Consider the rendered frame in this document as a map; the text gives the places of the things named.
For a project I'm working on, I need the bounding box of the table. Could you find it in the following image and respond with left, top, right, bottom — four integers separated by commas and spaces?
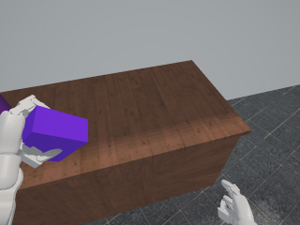
0, 60, 251, 225

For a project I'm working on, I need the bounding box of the robot right hand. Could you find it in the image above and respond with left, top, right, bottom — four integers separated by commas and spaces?
217, 180, 255, 225

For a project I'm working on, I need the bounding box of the sponge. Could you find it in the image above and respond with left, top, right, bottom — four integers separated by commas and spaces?
22, 105, 88, 162

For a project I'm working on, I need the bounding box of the robot left hand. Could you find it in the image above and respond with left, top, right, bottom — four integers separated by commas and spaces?
0, 95, 63, 168

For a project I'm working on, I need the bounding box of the left robot forearm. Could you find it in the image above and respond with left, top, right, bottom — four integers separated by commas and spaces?
0, 154, 23, 225

